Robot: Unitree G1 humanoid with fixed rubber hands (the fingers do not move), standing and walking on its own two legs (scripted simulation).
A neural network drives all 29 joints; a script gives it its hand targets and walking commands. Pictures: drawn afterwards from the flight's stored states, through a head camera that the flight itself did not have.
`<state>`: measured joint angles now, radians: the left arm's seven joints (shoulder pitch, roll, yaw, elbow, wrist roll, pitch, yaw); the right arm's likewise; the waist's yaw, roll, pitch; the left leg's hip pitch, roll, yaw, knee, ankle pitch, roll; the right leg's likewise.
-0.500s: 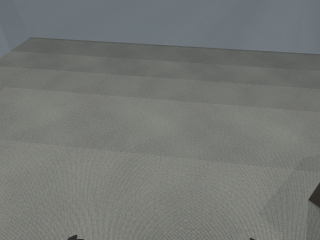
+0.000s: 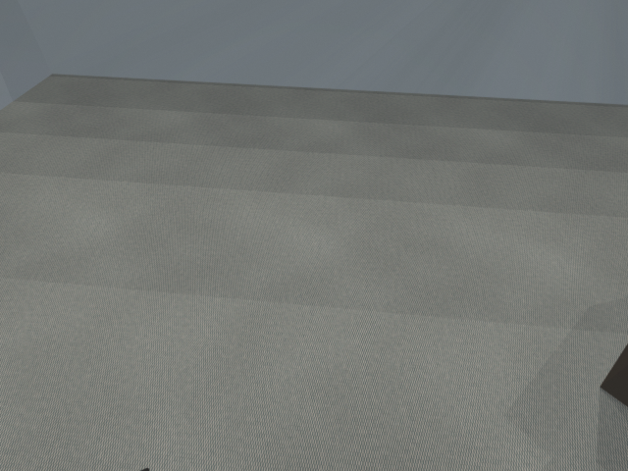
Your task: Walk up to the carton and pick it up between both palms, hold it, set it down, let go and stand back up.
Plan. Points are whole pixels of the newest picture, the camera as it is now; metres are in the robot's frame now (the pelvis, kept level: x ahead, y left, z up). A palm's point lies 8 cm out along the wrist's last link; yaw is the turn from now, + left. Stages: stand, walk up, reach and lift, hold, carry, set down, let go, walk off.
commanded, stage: stand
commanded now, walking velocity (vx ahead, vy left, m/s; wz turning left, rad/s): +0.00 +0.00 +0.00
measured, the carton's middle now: out of the picture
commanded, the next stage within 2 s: none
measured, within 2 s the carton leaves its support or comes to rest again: neither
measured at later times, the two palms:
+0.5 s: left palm out of the picture +0.11 +0.25 -0.09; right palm out of the picture +0.09 -0.26 -0.10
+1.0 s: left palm out of the picture +0.11 +0.25 -0.09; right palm out of the picture +0.08 -0.26 -0.10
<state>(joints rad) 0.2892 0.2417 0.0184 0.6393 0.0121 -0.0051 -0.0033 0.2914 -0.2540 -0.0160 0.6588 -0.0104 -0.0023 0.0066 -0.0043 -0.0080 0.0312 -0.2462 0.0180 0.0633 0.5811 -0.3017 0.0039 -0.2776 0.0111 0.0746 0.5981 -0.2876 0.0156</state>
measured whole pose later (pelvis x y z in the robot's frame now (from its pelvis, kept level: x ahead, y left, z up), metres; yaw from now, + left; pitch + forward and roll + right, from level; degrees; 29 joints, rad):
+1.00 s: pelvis +0.00 +0.00 +0.00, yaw -2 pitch -2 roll +1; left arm 0.30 0.25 0.01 0.67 0.01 0.00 0.00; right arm 0.31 -0.27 -0.01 0.69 0.00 0.00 0.00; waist -0.01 -0.01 0.02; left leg -0.23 0.03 0.09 0.56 -0.30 0.01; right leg -0.28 0.02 0.11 0.58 -0.27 0.02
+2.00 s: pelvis +0.00 +0.01 +0.00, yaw -6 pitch -2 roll +1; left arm 0.29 0.26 0.01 0.68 0.01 0.00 0.01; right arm 0.32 -0.28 0.00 0.70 0.00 0.01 0.00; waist -0.02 -0.01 0.03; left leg -0.22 0.04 0.15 0.57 -0.32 0.01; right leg -0.29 0.04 0.16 0.59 -0.27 0.03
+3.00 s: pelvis +0.01 +0.00 +0.00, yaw -12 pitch -2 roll +1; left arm 0.31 0.26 0.03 0.70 0.07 0.05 -0.04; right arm 0.33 -0.30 -0.03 0.73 -0.06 -0.01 -0.03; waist 0.01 0.00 0.03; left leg -0.17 0.09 0.24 0.56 -0.35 0.01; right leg -0.41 0.04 0.09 0.83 -0.37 0.01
